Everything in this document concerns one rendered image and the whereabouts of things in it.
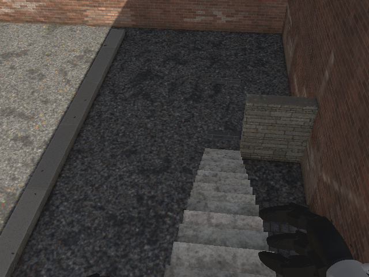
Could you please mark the robot right hand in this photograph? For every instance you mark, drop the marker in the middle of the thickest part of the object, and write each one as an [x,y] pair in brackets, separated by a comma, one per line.
[319,248]

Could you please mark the right robot forearm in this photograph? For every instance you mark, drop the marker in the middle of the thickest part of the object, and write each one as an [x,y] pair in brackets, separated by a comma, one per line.
[347,268]

